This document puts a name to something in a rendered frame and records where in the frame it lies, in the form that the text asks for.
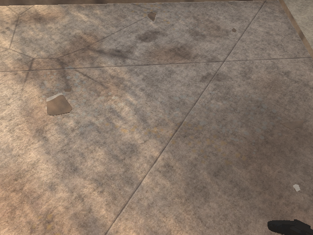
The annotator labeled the robot right hand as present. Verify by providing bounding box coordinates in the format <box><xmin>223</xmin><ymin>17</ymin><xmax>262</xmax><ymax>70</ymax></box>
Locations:
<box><xmin>267</xmin><ymin>219</ymin><xmax>313</xmax><ymax>235</ymax></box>

